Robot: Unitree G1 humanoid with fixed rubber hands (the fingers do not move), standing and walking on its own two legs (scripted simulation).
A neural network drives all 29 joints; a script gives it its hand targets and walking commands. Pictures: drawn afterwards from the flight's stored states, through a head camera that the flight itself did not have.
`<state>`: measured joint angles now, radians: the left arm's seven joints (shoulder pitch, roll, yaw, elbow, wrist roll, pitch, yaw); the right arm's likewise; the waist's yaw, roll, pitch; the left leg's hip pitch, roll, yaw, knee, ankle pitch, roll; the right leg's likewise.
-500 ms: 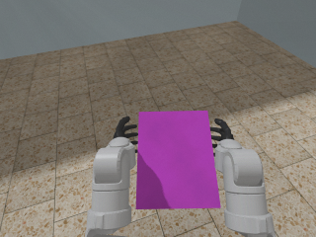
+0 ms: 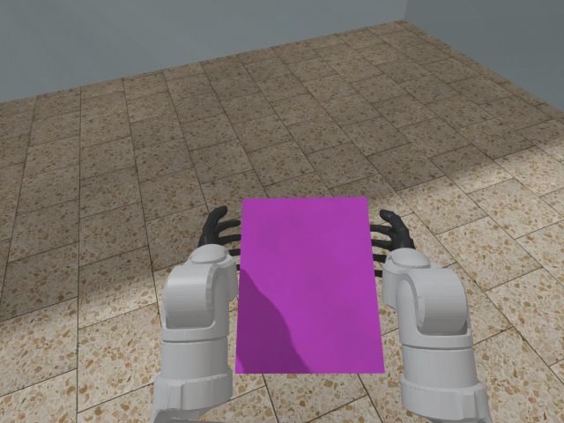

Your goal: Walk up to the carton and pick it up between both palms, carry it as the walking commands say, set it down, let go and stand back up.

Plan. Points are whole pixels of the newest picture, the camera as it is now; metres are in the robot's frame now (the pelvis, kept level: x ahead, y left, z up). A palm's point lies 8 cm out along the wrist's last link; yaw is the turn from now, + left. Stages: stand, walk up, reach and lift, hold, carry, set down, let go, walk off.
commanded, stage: carry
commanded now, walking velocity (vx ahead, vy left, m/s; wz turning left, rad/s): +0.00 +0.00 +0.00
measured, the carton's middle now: (304, 293) +0.32 +0.01 -0.01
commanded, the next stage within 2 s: none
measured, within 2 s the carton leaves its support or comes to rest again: neither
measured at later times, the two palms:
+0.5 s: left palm (218, 258) +0.31 +0.12 +0.10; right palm (408, 259) +0.31 -0.13 +0.10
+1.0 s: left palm (212, 261) +0.31 +0.12 +0.10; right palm (400, 259) +0.31 -0.12 +0.10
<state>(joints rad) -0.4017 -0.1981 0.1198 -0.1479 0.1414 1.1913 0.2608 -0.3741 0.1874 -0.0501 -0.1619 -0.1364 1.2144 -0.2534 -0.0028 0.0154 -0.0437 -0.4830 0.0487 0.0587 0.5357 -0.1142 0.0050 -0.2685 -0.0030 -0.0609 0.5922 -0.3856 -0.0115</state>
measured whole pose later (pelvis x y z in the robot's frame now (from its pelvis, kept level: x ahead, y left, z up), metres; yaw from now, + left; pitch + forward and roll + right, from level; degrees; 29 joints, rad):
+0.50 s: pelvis +0.01 -0.01 +0.00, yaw +0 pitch +2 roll +0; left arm -0.38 -0.19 0.12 -0.13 0.13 1.20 0.25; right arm -0.37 0.18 -0.04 -0.13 -0.14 1.22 -0.25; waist 0.00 0.01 -0.06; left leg -0.44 0.05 0.05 0.54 -0.13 -0.01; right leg -0.23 0.00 -0.07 0.59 -0.41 -0.03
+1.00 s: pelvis +0.00 -0.01 +0.00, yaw +1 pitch +2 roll +0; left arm -0.39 -0.19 0.12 -0.13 0.13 1.20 0.25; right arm -0.38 0.19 -0.05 -0.12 -0.15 1.21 -0.25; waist 0.00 0.01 -0.04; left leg -0.44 0.04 0.05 0.52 -0.12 0.00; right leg -0.23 -0.01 -0.07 0.58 -0.39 -0.02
